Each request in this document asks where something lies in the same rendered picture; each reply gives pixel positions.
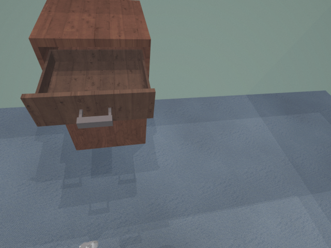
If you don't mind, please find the cabinet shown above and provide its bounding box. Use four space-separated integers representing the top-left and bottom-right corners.
29 0 151 150

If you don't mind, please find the handle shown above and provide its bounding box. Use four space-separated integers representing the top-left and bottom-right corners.
76 107 113 129

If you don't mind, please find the drawer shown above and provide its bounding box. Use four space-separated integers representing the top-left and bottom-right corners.
20 50 156 127

